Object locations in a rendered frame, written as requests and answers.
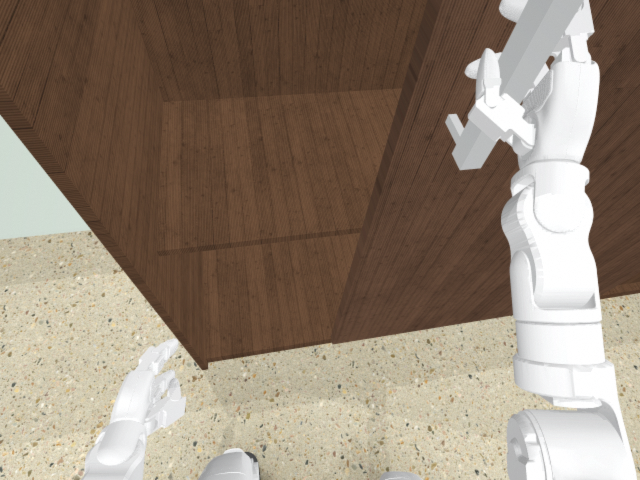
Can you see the left robot forearm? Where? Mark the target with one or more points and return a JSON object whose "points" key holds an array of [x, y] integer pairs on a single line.
{"points": [[118, 453]]}

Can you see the robot left hand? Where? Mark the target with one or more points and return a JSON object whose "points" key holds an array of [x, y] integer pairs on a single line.
{"points": [[139, 398]]}

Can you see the right robot forearm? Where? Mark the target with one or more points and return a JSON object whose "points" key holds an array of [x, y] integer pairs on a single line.
{"points": [[555, 293]]}

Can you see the right robot upper arm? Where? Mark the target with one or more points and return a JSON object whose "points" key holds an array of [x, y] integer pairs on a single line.
{"points": [[565, 445]]}

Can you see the robot left shin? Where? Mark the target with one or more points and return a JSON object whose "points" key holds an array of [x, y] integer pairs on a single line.
{"points": [[234, 450]]}

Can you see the left robot thigh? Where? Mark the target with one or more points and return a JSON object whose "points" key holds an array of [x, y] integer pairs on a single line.
{"points": [[231, 466]]}

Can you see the robot right hand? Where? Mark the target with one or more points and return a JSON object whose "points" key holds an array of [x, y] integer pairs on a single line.
{"points": [[561, 102]]}

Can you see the handle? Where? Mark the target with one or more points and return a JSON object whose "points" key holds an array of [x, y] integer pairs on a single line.
{"points": [[535, 35]]}

